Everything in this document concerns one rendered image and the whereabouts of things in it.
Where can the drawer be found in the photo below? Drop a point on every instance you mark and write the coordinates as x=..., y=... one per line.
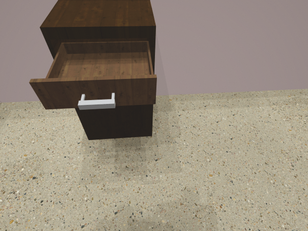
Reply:
x=98, y=69

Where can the handle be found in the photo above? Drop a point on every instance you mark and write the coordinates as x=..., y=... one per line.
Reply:
x=96, y=104

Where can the cabinet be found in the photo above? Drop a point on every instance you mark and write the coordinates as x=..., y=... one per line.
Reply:
x=105, y=21

